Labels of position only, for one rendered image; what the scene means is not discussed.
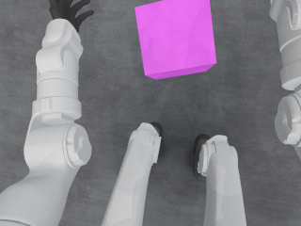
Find left robot hand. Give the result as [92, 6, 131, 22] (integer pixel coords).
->
[49, 0, 94, 33]

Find robot left shin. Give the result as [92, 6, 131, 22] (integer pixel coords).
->
[128, 122, 157, 145]

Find left robot upper arm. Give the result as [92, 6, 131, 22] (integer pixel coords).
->
[0, 122, 92, 226]

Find carton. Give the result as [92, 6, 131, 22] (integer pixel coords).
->
[135, 0, 216, 80]

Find robot right forearm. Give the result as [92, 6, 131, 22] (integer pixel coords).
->
[269, 0, 301, 93]

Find robot left forearm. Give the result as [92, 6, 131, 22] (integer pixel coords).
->
[24, 18, 84, 164]

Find robot shin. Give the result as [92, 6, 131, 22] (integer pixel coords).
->
[128, 122, 157, 145]
[197, 135, 238, 176]

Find robot right shin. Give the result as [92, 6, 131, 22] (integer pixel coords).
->
[197, 135, 238, 176]

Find right robot upper arm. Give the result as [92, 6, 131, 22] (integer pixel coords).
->
[274, 92, 301, 161]

